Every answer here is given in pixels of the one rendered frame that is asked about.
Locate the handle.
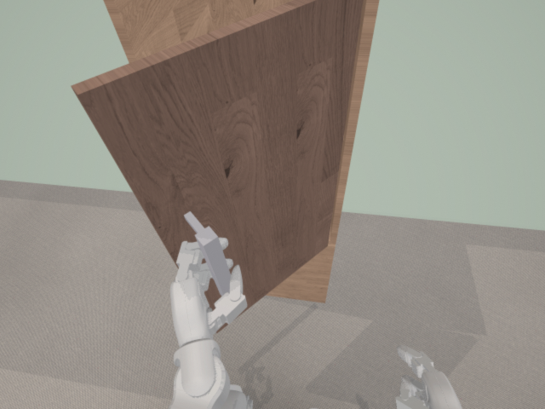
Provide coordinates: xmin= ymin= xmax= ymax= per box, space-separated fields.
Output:
xmin=184 ymin=211 xmax=231 ymax=296

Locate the robot right hand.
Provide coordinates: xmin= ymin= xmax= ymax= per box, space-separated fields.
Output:
xmin=395 ymin=345 xmax=462 ymax=409

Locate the robot left hand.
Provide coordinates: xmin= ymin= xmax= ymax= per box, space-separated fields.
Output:
xmin=170 ymin=238 xmax=247 ymax=347

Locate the robot left thigh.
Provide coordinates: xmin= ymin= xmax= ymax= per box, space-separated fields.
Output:
xmin=221 ymin=390 xmax=253 ymax=409

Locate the cupboard door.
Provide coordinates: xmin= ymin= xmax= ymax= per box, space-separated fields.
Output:
xmin=71 ymin=0 xmax=364 ymax=333

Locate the robot left forearm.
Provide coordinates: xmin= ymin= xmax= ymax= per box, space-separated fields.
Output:
xmin=168 ymin=338 xmax=230 ymax=409

